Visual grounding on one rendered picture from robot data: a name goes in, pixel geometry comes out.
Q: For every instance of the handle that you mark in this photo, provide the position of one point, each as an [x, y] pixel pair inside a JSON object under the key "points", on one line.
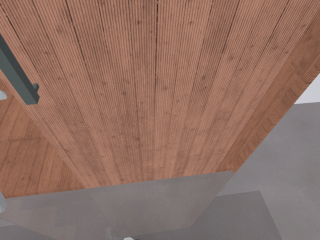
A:
{"points": [[309, 59], [16, 76]]}

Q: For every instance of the wardrobe door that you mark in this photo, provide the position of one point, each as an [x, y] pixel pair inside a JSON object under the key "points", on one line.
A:
{"points": [[281, 84], [141, 90]]}

